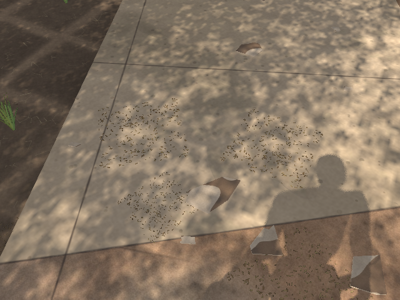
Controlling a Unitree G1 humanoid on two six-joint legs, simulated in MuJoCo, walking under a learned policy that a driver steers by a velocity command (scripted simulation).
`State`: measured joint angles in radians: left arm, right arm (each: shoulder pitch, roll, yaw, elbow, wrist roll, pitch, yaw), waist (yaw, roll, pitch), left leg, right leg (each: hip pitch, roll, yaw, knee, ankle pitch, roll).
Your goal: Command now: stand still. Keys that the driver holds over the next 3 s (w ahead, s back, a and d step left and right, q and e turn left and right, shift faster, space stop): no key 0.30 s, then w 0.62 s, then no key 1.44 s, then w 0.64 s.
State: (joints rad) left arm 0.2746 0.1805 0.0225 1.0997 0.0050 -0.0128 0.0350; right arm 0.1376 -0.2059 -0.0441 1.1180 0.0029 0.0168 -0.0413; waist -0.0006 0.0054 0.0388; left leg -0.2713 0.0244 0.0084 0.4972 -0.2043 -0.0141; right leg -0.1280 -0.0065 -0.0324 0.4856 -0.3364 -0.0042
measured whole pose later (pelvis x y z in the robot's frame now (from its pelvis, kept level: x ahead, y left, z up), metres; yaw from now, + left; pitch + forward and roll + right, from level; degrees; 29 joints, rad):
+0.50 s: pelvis +0.03 +0.01 +0.00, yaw +0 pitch +0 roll +0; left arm 0.41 0.20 0.05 1.09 -0.02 -0.04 0.04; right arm 0.23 -0.20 -0.05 1.13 0.03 -0.04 -0.01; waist 0.02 -0.03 -0.01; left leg -0.35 0.02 0.06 0.76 -0.44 0.07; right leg -0.10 -0.03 -0.02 0.50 -0.40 -0.01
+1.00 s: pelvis +0.25 +0.02 -0.01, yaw +0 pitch +2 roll +1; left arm -0.05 0.22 0.04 0.86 -0.02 -0.09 -0.04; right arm 0.48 -0.19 -0.03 1.10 0.00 -0.08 -0.02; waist -0.09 -0.03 0.03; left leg 0.17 -0.01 0.06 0.18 -0.39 0.01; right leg -0.63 -0.05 -0.04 0.56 0.02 -0.07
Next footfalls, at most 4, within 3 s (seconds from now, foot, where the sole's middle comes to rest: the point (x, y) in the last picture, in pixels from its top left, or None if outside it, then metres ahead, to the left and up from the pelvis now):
1.04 right None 0.48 -0.10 -0.77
1.42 left None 0.48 0.14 -0.77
2.70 left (161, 287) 0.55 0.17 -0.77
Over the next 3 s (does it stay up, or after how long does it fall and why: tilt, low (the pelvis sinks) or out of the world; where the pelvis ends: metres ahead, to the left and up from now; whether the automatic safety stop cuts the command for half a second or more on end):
stays up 0.61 0.08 0.01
